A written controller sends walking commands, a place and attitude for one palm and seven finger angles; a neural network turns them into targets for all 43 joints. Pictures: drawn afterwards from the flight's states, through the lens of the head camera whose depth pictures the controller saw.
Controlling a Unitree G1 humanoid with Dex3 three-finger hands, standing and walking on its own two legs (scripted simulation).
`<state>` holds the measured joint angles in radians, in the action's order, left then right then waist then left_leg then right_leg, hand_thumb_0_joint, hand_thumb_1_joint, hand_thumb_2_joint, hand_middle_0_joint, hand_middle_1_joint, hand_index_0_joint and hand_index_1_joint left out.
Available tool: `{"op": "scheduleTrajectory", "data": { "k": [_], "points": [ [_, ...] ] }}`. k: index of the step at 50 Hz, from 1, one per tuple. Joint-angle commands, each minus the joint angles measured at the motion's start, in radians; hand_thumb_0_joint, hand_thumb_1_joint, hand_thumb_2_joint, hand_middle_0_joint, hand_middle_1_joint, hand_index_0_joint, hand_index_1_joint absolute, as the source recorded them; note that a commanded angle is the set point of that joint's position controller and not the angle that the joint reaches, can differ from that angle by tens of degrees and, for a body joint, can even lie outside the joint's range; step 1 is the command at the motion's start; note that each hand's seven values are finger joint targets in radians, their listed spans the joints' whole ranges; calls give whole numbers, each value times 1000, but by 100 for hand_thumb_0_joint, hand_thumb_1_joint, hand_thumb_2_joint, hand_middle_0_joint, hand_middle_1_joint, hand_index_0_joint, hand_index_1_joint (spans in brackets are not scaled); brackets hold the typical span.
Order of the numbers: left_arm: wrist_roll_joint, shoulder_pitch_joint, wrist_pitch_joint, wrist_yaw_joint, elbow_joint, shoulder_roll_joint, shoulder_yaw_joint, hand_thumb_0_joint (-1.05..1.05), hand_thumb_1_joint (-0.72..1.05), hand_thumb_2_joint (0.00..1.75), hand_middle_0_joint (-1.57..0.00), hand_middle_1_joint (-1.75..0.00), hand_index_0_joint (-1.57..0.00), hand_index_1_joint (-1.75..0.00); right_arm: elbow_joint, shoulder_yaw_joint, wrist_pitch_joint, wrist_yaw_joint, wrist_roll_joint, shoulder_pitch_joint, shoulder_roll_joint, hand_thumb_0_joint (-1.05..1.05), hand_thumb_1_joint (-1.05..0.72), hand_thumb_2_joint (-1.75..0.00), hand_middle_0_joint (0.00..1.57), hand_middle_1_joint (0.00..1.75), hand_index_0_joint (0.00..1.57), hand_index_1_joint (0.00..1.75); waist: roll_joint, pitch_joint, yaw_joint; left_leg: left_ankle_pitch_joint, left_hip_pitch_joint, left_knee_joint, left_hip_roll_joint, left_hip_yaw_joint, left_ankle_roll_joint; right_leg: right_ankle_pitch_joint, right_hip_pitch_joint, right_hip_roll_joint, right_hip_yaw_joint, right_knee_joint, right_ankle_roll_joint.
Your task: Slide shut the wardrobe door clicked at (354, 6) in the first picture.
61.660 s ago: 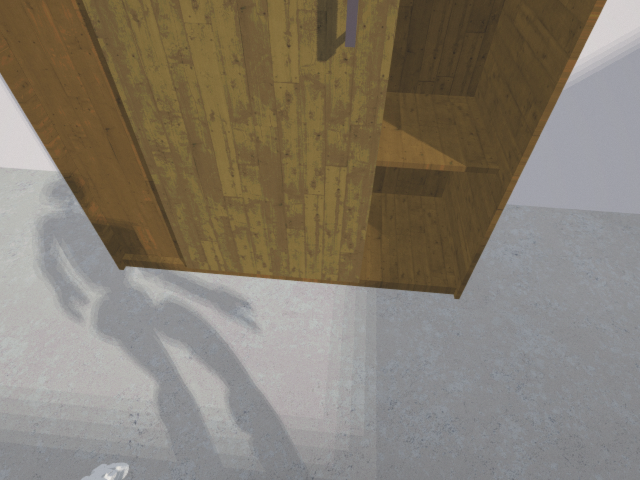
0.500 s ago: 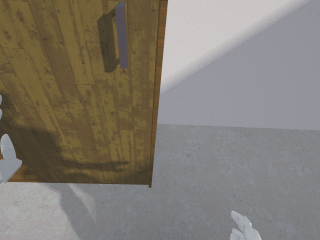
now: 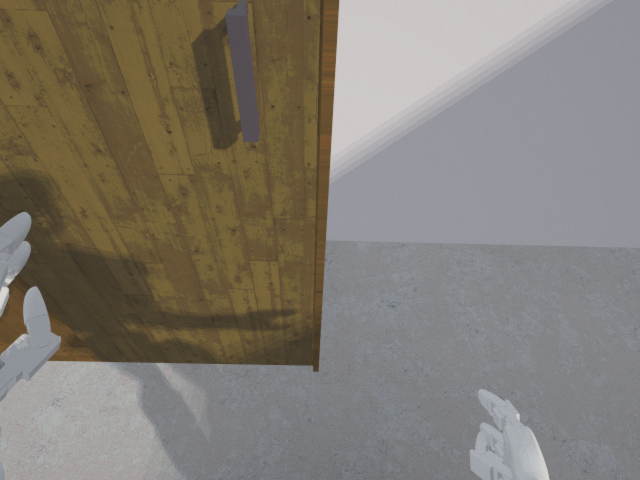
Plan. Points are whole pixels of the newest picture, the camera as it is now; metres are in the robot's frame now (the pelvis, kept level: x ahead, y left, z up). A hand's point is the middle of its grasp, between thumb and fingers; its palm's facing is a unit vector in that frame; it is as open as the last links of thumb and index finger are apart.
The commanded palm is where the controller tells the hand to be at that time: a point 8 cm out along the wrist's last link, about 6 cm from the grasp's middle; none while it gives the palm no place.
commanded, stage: let the arm hang, fingers relaxed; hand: left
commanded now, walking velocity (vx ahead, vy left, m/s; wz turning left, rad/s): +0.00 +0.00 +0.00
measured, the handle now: (247, 75) +0.54 +0.14 +0.24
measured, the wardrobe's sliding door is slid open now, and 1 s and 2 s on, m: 0.00 0.00 0.00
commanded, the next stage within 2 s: look to check the result in 1.08 s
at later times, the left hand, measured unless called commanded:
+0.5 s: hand out of the picture -0.07 +0.19 -0.17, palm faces +0.05 -0.98 -0.19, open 7.2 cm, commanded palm none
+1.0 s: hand out of the picture +0.04 +0.19 -0.17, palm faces +0.01 -0.98 -0.21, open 7.4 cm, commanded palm none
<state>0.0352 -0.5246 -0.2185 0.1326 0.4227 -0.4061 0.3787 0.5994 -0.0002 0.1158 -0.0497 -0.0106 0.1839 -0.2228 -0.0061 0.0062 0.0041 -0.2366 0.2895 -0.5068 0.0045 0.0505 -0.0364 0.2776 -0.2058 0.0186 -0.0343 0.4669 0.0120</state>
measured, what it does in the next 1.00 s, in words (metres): stands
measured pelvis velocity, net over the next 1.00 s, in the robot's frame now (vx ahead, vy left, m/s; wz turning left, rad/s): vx -0.01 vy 0.01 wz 0.01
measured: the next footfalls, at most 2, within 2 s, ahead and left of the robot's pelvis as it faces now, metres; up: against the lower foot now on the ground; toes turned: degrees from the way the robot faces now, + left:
none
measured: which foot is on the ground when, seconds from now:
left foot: down 0.00-1.00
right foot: down 0.00-1.00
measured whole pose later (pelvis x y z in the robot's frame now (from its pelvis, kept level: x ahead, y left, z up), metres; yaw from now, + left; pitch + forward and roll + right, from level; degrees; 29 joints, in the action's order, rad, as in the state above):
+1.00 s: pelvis -0.01 +0.01 +0.01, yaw +1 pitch +0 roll +0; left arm -0.01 -0.16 -0.01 0.02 -1.13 -0.18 0.01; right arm 1.12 0.00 0.00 -0.02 0.02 0.19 -0.21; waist 0.00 -0.04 -0.01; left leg -0.17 0.21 -0.38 0.04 0.05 -0.06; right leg 0.24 -0.15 -0.01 -0.04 0.39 0.00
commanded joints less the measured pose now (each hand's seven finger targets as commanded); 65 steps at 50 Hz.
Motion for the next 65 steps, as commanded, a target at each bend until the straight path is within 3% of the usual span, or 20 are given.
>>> {"op": "scheduleTrajectory", "data": {
  "k": [1,3,5,6,7,9,10,16,19,22,27,31,38,44,53,65],
  "points": [
    [-61,112,199,-131,-610,24,-262,0,90,90,-20,-30,-20,-30,72,73,-25,58,3,-32,-213,0,-90,-90,20,30,20,30,-5,122,-19,237,-28,-45,-136,-127,-4,-171,-101,-142,71,50,19],
    [-66,168,203,-134,-715,16,-279,0,90,90,-20,-30,-20,-30,75,57,-50,52,22,-35,-213,0,-90,-90,20,30,20,30,113,96,-7,212,24,-18,-139,-171,-30,-136,-71,-124,65,49,19],
    [-68,244,205,-134,-837,-16,-291,0,90,90,-20,-30,-20,-30,102,51,-68,50,30,-45,-225,0,-90,-90,20,30,20,30,201,55,-9,182,35,-6,-108,-175,-26,-144,-57,-139,97,13,41],
    [-67,272,207,-132,-906,-22,-298,0,90,90,-20,-30,-20,-30,122,50,-77,49,34,-45,-225,0,-90,-90,20,30,20,30,202,48,-11,171,14,-9,-92,-165,-22,-151,-63,-152,113,-6,53],
    [-65,296,214,-128,-975,-13,-311,0,90,90,-20,-30,-20,-30,145,43,-89,49,37,-45,-207,0,-90,-90,20,30,20,30,159,23,-15,165,-7,12,-85,-164,-17,-119,-84,-150,112,-17,57],
    [-58,318,224,-123,-1102,12,-332,0,90,90,-20,-30,-20,-30,197,26,-104,48,44,-47,-180,0,-90,-90,20,30,20,30,9,-14,-9,110,2,85,-89,-175,-18,-40,-67,-127,114,-39,44],
    [-56,319,224,-121,-1158,12,-337,0,90,90,-20,-30,-20,-30,219,20,-108,46,44,-44,-172,0,-90,-90,20,30,20,30,-26,-19,-7,73,11,119,-92,-182,-19,-13,-41,-115,110,-51,38],
    [-48,251,212,-116,-1407,68,-342,0,90,90,-20,-30,-20,-30,359,14,-115,26,39,26,-105,0,-90,-90,20,30,20,30,-147,15,-3,-15,-33,157,-81,-156,-12,-15,24,-121,112,-135,50],
    [-44,240,206,-114,-1475,83,-349,0,90,90,-20,-30,-20,-30,408,17,-113,17,33,74,-97,0,-90,-90,20,30,20,30,-91,36,-9,55,-75,147,-94,-155,-13,-66,43,-121,95,-146,49],
    [-44,228,208,-111,-1522,92,-353,0,90,90,-20,-30,-20,-30,441,21,-117,12,29,99,-99,0,-90,-90,20,30,20,30,-35,-19,-10,48,-74,160,-102,-158,-15,-45,17,-116,80,-159,47],
    [-45,208,213,-105,-1561,106,-355,0,90,90,-20,-30,-20,-30,476,25,-121,9,29,124,-88,0,-90,-90,20,30,20,30,-7,-61,-7,-25,-54,193,-108,-166,-19,2,-1,-109,75,-159,44],
    [-47,213,211,-103,-1570,106,-354,0,90,90,-20,-30,-20,-30,484,30,-117,10,32,129,-86,0,-90,-90,20,30,20,30,27,-55,-8,-23,-56,202,-107,-165,-22,-3,1,-113,77,-154,42],
    [-50,241,208,-101,-1562,109,-353,0,90,90,-20,-30,-20,-30,493,28,-111,15,34,100,-74,0,-90,-90,20,30,20,30,6,-67,-7,23,-64,211,-108,-161,-19,-41,-2,-115,78,-145,34],
    [-52,283,207,-105,-1545,86,-346,0,90,90,-20,-30,-20,-30,491,29,-105,17,35,62,-101,0,-90,-90,20,30,20,30,-17,-83,-6,10,-59,240,-115,-170,-15,-45,5,-116,80,-148,28],
    [-49,341,194,-109,-1527,34,-337,0,90,90,-20,-30,-20,-30,487,32,-92,19,32,0,-153,0,-90,-90,20,30,20,30,-12,-6,-7,196,-146,205,-116,-153,-12,-148,56,-135,86,-160,30],
    [-45,384,190,-112,-1531,-22,-337,0,90,90,-20,-30,-20,-30,491,30,-93,19,28,-55,-210,0,-90,-90,20,30,20,30,3,25,-9,282,-206,201,-125,-149,-6,-232,95,-149,91,-181,32]
  ]
}}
